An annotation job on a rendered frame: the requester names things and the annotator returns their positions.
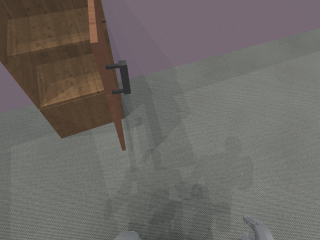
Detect robot right hand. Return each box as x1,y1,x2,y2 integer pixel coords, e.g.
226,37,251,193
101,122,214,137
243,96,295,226
238,215,274,240

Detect handle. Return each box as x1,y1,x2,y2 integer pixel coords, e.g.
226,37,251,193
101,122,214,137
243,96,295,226
105,60,131,95

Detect cupboard door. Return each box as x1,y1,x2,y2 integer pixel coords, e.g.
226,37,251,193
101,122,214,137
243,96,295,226
87,0,126,151

